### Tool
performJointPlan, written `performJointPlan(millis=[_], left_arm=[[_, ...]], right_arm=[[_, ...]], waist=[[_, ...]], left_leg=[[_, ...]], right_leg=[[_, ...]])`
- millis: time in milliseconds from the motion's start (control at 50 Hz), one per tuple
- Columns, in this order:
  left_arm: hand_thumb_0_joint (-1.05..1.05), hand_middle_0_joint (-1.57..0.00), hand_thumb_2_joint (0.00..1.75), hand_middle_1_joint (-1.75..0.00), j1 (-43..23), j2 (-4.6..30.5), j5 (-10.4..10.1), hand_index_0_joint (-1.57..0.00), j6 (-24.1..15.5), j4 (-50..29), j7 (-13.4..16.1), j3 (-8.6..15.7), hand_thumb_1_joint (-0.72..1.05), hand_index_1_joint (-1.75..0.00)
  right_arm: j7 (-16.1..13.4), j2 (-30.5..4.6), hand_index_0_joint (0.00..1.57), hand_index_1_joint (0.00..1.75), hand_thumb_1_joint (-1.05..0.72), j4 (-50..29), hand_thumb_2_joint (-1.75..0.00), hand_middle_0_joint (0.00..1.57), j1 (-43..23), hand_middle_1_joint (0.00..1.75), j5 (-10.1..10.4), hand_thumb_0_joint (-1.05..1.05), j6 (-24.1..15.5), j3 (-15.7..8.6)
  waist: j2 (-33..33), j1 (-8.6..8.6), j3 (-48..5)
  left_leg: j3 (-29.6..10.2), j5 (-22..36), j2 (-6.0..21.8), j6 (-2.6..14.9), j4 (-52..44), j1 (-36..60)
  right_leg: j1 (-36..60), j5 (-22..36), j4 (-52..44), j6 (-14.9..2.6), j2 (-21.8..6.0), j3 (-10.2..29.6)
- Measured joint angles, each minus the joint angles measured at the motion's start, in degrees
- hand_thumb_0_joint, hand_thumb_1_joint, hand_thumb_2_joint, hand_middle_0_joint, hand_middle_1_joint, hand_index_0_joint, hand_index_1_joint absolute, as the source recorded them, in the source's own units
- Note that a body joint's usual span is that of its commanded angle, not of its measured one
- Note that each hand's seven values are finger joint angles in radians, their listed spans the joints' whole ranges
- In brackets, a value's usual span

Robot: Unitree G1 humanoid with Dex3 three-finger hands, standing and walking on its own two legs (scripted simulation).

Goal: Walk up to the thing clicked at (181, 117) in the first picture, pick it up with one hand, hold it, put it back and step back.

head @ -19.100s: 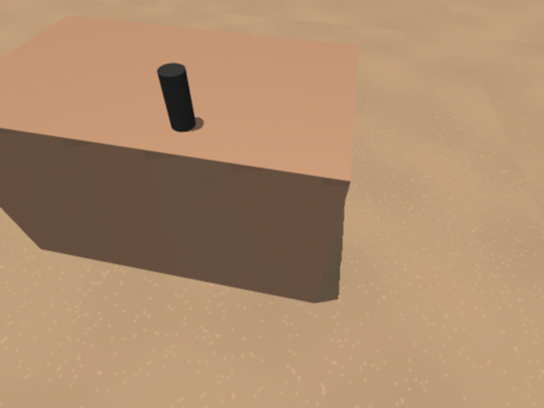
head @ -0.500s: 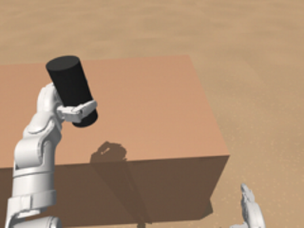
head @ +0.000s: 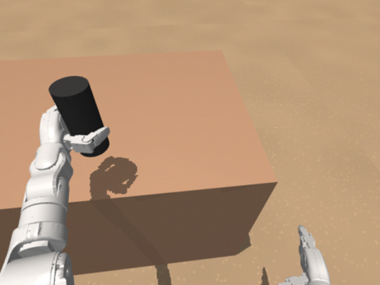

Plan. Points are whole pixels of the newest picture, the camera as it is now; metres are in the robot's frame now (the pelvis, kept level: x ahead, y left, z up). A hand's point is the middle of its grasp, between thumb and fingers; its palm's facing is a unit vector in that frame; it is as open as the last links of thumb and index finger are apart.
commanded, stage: crouch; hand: left
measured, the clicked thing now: (83, 119) +0.41 +0.20 +0.15
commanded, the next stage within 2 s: lower in 0.38 s
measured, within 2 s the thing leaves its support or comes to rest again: rests again in 1.54 s
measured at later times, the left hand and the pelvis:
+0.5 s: hand (90, 128) +0.43 +0.21 +0.10, palm faces +0.18 -0.98 +0.01, open 9.5 cm; pelvis +0.00 +0.00 -0.01, yaw +0 degrees
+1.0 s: hand (98, 141) +0.45 +0.21 +0.04, palm faces +0.18 -0.98 +0.02, open 9.5 cm; pelvis +0.00 +0.00 -0.03, yaw -1 degrees
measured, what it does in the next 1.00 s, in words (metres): stands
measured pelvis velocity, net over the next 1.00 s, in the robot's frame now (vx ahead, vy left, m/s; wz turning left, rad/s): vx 0.00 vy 0.00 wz -0.01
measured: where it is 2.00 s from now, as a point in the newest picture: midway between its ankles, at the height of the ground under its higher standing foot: outside the picture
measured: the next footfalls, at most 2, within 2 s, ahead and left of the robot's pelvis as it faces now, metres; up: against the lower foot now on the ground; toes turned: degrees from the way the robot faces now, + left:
none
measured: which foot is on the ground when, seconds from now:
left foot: down 0.00-1.00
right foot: down 0.00-1.00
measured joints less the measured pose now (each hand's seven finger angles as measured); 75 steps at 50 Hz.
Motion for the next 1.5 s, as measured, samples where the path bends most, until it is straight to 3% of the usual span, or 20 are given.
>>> performJointPlan(millis=[360, 640, 940, 1500], left_arm=[[0.00, -0.74, 1.15, -1.09, -3.81, 1.98, 0.24, -0.76, -9.03, 10.91, -1.54, 1.03, -0.37, -1.09], [0.00, -0.74, 1.16, -1.09, -5.47, 3.09, 0.61, -0.77, -13.47, 15.50, -1.88, 1.50, -0.38, -1.09], [0.00, -0.74, 1.16, -1.10, -5.23, 3.90, 1.71, -0.76, -18.91, 18.19, -2.19, 3.64, -0.38, -1.09], [0.00, -0.74, 1.16, -1.09, -6.07, 4.46, 2.71, -0.77, -23.09, 20.52, -2.70, 4.90, -0.38, -1.09]], right_arm=[[0.47, 0.65, 0.05, 0.06, 0.55, -4.57, -0.05, 0.05, 0.40, 0.05, 0.24, -0.01, 5.05, 1.05], [1.29, 0.73, 0.05, 0.06, 0.53, -9.70, -0.06, 0.05, 1.87, 0.05, 0.01, -0.01, 6.79, 1.64], [2.53, 0.32, 0.05, 0.05, 0.52, -18.55, -0.06, 0.05, 4.63, 0.05, -1.17, -0.01, 8.01, 2.08], [4.15, 0.43, 0.05, 0.05, 0.51, -29.73, -0.06, 0.05, 9.06, 0.05, -2.36, -0.01, 10.56, 2.85]], waist=[[-0.88, -1.51, -0.95], [-1.23, -2.44, -1.59], [-1.90, -4.24, -2.29], [-1.84, -5.33, -3.71]], left_leg=[[-0.01, -0.98, 0.27, 0.18, 2.23, -4.03], [-0.29, -3.14, 0.56, 0.27, 7.31, -9.66], [-0.85, -6.24, 1.33, 0.19, 14.82, -17.74], [-1.62, -9.40, 1.47, 0.31, 22.56, -26.18]], right_leg=[[-3.71, -0.54, 1.47, 0.16, 0.25, 0.07], [-9.10, -2.54, 6.16, 0.21, 0.49, -0.05], [-16.78, -5.35, 12.99, 0.15, 1.22, -0.32], [-24.76, -8.52, 20.32, 0.29, 1.36, -0.80]])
